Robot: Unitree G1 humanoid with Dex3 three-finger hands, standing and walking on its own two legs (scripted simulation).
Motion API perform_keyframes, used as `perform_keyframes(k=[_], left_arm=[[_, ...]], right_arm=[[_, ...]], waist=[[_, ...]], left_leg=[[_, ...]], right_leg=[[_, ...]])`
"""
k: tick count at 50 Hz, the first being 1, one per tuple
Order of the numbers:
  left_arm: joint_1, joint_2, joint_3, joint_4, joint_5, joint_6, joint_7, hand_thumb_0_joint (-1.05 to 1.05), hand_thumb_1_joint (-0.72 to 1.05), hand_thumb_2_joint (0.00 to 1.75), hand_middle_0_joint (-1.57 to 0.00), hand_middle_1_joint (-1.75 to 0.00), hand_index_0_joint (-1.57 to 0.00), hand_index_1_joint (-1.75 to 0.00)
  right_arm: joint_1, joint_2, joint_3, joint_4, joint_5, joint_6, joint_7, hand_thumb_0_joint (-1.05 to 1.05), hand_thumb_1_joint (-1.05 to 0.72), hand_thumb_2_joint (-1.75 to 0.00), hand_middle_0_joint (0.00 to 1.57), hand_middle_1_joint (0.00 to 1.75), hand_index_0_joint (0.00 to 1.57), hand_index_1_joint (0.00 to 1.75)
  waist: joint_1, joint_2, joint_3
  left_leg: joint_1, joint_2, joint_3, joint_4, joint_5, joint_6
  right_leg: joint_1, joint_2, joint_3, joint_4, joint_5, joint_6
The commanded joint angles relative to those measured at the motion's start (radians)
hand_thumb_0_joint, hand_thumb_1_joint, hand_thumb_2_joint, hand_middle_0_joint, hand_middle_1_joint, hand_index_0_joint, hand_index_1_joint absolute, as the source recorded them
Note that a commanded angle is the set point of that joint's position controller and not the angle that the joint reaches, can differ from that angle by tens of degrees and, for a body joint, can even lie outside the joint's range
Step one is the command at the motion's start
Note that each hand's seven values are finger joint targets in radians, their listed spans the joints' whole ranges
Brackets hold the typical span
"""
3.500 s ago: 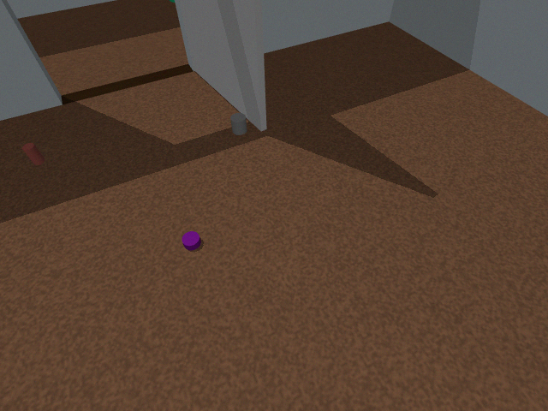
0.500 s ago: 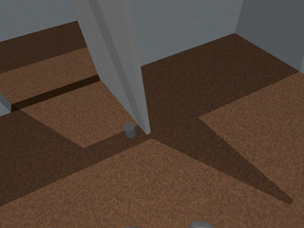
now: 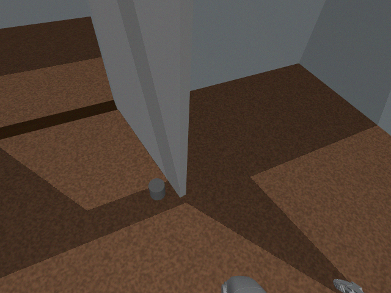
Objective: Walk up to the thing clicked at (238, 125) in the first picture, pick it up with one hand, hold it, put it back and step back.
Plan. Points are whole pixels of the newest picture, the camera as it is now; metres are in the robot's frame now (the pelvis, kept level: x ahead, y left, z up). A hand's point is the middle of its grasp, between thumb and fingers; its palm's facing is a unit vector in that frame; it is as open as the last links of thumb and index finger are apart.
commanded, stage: walk up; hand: left
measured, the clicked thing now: (157, 189) +0.72 +0.17 -0.72
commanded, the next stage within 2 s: none
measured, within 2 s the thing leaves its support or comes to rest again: neither
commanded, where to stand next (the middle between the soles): +0.29 +0.00 m, yaw -1 degrees
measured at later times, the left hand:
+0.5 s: hand (79, 266) +0.20 +0.26 -0.12, palm faces -0.04 -0.90 -0.44, open 7.4 cm
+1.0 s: hand (85, 248) +0.25 +0.27 -0.16, palm faces -0.05 -0.94 -0.35, open 7.4 cm
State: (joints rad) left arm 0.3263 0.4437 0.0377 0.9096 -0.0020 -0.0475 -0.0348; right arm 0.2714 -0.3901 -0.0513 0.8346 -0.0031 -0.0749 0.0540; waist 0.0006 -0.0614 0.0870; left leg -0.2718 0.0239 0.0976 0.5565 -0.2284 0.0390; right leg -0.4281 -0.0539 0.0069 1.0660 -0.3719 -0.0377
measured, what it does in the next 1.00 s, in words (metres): walks ahead: right foot, then left foot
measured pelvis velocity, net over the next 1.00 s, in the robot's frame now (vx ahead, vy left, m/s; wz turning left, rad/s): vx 0.20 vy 0.01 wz -0.03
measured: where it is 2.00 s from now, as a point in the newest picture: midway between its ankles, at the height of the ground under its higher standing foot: (189, 292)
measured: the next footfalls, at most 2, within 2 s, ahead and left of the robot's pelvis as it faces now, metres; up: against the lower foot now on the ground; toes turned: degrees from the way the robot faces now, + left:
right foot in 0.26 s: +0.23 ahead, -0.13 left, +0.00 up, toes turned -4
left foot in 0.60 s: +0.31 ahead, +0.14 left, +0.00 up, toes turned +2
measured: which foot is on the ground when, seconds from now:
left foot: down 0.00-0.28, up 0.30-0.58, down 0.60-1.00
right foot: up 0.00-0.24, down 0.26-1.00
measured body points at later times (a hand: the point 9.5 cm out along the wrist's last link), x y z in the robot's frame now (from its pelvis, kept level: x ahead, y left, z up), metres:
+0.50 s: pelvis +0.15 -0.02 +0.00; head +0.18 -0.04 +0.45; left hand +0.20 +0.31 -0.09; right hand +0.23 -0.34 -0.13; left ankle +0.23 +0.13 -0.69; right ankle +0.17 -0.15 -0.73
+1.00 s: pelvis +0.20 +0.01 +0.00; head +0.22 +0.02 +0.45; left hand +0.25 +0.32 -0.14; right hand +0.31 -0.28 -0.12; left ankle +0.27 +0.13 -0.73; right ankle +0.19 -0.13 -0.73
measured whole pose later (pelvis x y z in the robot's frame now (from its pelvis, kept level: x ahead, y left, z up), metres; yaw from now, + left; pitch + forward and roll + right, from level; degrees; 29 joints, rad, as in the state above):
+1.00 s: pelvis +0.20 +0.01 +0.00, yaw -2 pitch -3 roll -1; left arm 0.18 0.38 0.00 1.08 0.00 -0.02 -0.01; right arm 0.07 -0.35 0.01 1.04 0.01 0.00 0.02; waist 0.02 0.01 0.08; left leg -0.32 0.06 0.05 0.57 -0.20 0.00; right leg -0.20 -0.03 -0.02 0.56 -0.31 0.03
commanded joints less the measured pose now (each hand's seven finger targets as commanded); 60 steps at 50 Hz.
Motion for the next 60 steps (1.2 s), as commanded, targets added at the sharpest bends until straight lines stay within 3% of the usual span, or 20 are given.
perform_keyframes(k=[1,6,9,12,13,14,15,17,20,26,29,30,31,32,33,36,39,42,46,60], left_arm=[[0.044,0.180,0.057,-0.063,0.009,-0.021,-0.007,0.00,0.90,0.90,-0.20,-0.30,-0.20,-0.30],[-0.044,0.158,0.061,-0.088,0.012,-0.027,-0.019,0.00,0.90,0.90,-0.20,-0.30,-0.20,-0.30],[-0.009,0.158,0.068,-0.070,0.008,-0.039,-0.016,0.00,0.90,0.90,-0.20,-0.30,-0.20,-0.30],[0.133,0.205,0.093,-0.028,0.016,-0.060,0.006,0.00,0.90,0.90,-0.20,-0.30,-0.20,-0.30],[0.195,0.291,0.118,-0.029,0.023,-0.071,0.020,0.00,0.90,0.90,-0.20,-0.30,-0.20,-0.30],[0.180,0.346,0.118,-0.054,0.011,-0.073,0.023,0.00,0.90,0.90,-0.20,-0.30,-0.20,-0.30],[0.134,0.329,0.109,-0.067,-0.003,-0.068,0.023,0.00,0.90,0.90,-0.20,-0.30,-0.20,-0.30],[0.054,0.279,0.097,-0.087,-0.014,-0.066,0.031,0.00,0.90,0.90,-0.20,-0.30,-0.20,-0.30],[0.031,0.258,0.083,-0.099,-0.001,-0.066,0.034,0.00,0.90,0.90,-0.20,-0.30,-0.20,-0.30],[-0.040,0.220,0.051,-0.108,0.010,-0.044,0.047,0.00,0.90,0.90,-0.20,-0.30,-0.20,-0.30],[-0.087,0.197,0.034,-0.105,-0.004,-0.016,0.051,0.00,0.90,0.90,-0.20,-0.30,-0.20,-0.30],[-0.065,0.154,0.018,-0.105,-0.006,-0.008,0.051,0.00,0.90,0.90,-0.20,-0.30,-0.20,-0.30],[-0.021,0.099,0.003,-0.101,-0.018,0.002,0.051,0.00,0.90,0.90,-0.20,-0.30,-0.20,-0.30],[0.000,0.159,0.019,-0.056,-0.024,0.021,0.064,0.00,0.90,0.90,-0.20,-0.30,-0.20,-0.30],[-0.016,0.178,0.020,-0.028,-0.014,0.028,0.067,0.00,0.90,0.90,-0.20,-0.30,-0.20,-0.30],[0.017,0.170,0.025,0.039,-0.014,0.022,0.058,0.00,0.90,0.90,-0.20,-0.30,-0.20,-0.30],[0.020,0.146,0.029,0.092,0.003,0.015,0.055,0.00,0.90,0.90,-0.20,-0.30,-0.20,-0.30],[-0.148,0.210,0.030,0.063,0.016,0.008,0.048,0.00,0.90,0.90,-0.20,-0.30,-0.20,-0.30],[-0.141,0.145,0.007,0.112,0.000,0.007,0.042,0.00,0.90,0.90,-0.20,-0.30,-0.20,-0.30],[-0.263,0.136,0.004,0.179,-0.002,0.012,0.037,0.00,0.90,0.90,-0.20,-0.30,-0.20,-0.30]], right_arm=[[0.051,-0.278,-0.076,-0.060,-0.004,-0.023,-0.022,0.00,-0.90,-0.90,0.20,0.30,0.20,0.30],[0.067,-0.298,-0.081,-0.070,-0.002,-0.018,-0.015,0.00,-0.90,-0.90,0.20,0.30,0.20,0.30],[0.009,-0.300,-0.077,-0.093,-0.001,-0.008,-0.011,0.00,-0.90,-0.90,0.20,0.30,0.20,0.30],[0.045,-0.215,-0.045,-0.096,-0.005,0.006,-0.011,0.00,-0.90,-0.90,0.20,0.30,0.20,0.30],[0.073,-0.151,-0.025,-0.112,-0.001,0.003,-0.010,0.00,-0.90,-0.90,0.20,0.30,0.20,0.30],[0.058,-0.188,-0.033,-0.110,-0.005,0.011,-0.016,0.00,-0.90,-0.90,0.20,0.30,0.20,0.30],[0.015,-0.253,-0.053,-0.091,-0.015,0.020,-0.028,0.00,-0.90,-0.90,0.20,0.30,0.20,0.30],[0.051,-0.250,-0.055,-0.053,0.002,0.027,-0.025,0.00,-0.90,-0.90,0.20,0.30,0.20,0.30],[0.089,-0.228,-0.063,-0.019,-0.007,0.038,-0.007,0.00,-0.90,-0.90,0.20,0.30,0.20,0.30],[0.002,-0.163,-0.048,0.007,0.000,0.046,-0.020,0.00,-0.90,-0.90,0.20,0.30,0.20,0.30],[0.033,-0.175,-0.053,0.049,-0.001,0.031,-0.038,0.00,-0.90,-0.90,0.20,0.30,0.20,0.30],[0.047,-0.228,-0.063,0.055,-0.010,0.027,-0.045,0.00,-0.90,-0.90,0.20,0.30,0.20,0.30],[0.018,-0.289,-0.066,0.035,-0.017,0.018,-0.049,0.00,-0.90,-0.90,0.20,0.30,0.20,0.30],[-0.032,-0.319,-0.066,0.027,0.006,0.019,-0.050,0.00,-0.90,-0.90,0.20,0.30,0.20,0.30],[-0.076,-0.305,-0.066,0.029,-0.002,0.024,-0.052,0.00,-0.90,-0.90,0.20,0.30,0.20,0.30],[-0.171,-0.273,-0.043,0.032,-0.008,0.031,-0.058,0.00,-0.90,-0.90,0.20,0.30,0.20,0.30],[-0.199,-0.239,-0.022,0.049,0.003,0.046,-0.053,0.00,-0.90,-0.90,0.20,0.30,0.20,0.30],[-0.199,-0.180,-0.005,0.085,0.018,0.053,-0.050,0.00,-0.90,-0.90,0.20,0.30,0.20,0.30],[-0.254,-0.203,0.003,0.133,0.009,0.038,-0.047,0.00,-0.90,-0.90,0.20,0.30,0.20,0.30],[-0.285,-0.171,0.017,0.253,0.011,0.042,-0.049,0.00,-0.90,-0.90,0.20,0.30,0.20,0.30]], waist=[[-0.018,0.222,-0.019],[-0.033,0.215,0.002],[0.009,0.199,-0.009],[0.079,-0.002,-0.118],[0.098,-0.222,-0.151],[0.093,-0.187,-0.103],[0.077,-0.074,-0.047],[0.039,-0.029,-0.014],[0.010,-0.103,-0.042],[0.011,-0.105,-0.070],[-0.033,-0.031,-0.102],[-0.037,0.078,-0.120],[-0.012,0.250,-0.145],[-0.011,0.254,-0.160],[0.001,0.220,-0.123],[0.034,0.284,-0.113],[0.043,0.259,-0.130],[-0.018,0.054,-0.082],[0.011,0.118,-0.122],[-0.005,0.032,-0.125]], left_leg=[[0.076,0.242,-0.242,-0.311,-0.033,0.194],[0.052,0.243,-0.232,-0.315,-0.141,0.195],[-0.043,0.237,-0.201,-0.241,-0.157,0.172],[-0.136,0.126,-0.091,0.127,-0.051,0.100],[-0.285,0.024,-0.018,0.426,-0.151,0.046],[-0.434,-0.049,-0.056,0.539,-0.314,0.008],[-0.437,0.023,-0.141,0.590,-0.314,0.001],[-0.406,0.066,-0.175,0.559,-0.216,-0.005],[-0.281,0.066,-0.134,0.439,-0.139,-0.023],[-0.025,0.032,-0.053,0.173,0.033,-0.038],[0.133,-0.014,-0.031,-0.001,0.152,-0.015],[0.184,0.074,-0.138,-0.050,0.191,0.014],[0.158,0.283,-0.431,-0.160,0.184,0.082],[0.090,0.353,-0.544,-0.201,0.088,0.194],[0.021,0.335,-0.525,-0.214,-0.018,0.198],[-0.025,0.234,-0.334,-0.155,-0.012,0.128],[-0.086,0.200,-0.278,-0.102,-0.009,0.082],[0.013,0.094,-0.189,-0.076,-0.140,-0.006],[0.033,0.154,-0.239,-0.151,-0.057,0.020],[0.166,0.111,-0.143,-0.191,0.171,-0.026]], right_leg=[[-0.110,-0.058,0.007,-0.149,0.046,0.036],[-0.067,-0.049,-0.032,-0.339,0.134,0.026],[0.109,-0.020,-0.046,-0.437,0.183,0.016],[0.430,0.028,-0.038,-0.580,0.123,0.002],[0.523,-0.197,0.308,-0.710,-0.035,-0.071],[0.507,-0.379,0.641,-0.824,-0.072,-0.199],[0.415,-0.410,0.648,-0.800,-0.008,-0.254],[0.353,-0.308,0.420,-0.782,0.090,-0.214],[0.259,-0.212,0.200,-0.739,0.273,-0.175],[0.081,-0.174,0.040,-0.599,0.563,-0.153],[0.018,-0.116,0.013,-0.431,0.385,-0.091],[-0.042,-0.072,0.001,-0.363,0.226,-0.050],[-0.056,0.027,-0.027,-0.214,-0.005,0.010],[0.004,0.033,0.012,-0.148,-0.219,0.011],[0.016,0.006,0.039,-0.127,-0.229,0.011],[0.078,-0.017,0.002,-0.279,-0.112,0.006],[0.230,0.017,-0.038,-0.489,0.048,0.011],[0.052,-0.104,0.163,-0.627,-0.005,-0.044],[0.170,-0.037,0.050,-0.603,0.112,-0.004],[0.227,-0.087,0.074,-0.773,0.247,0.013]])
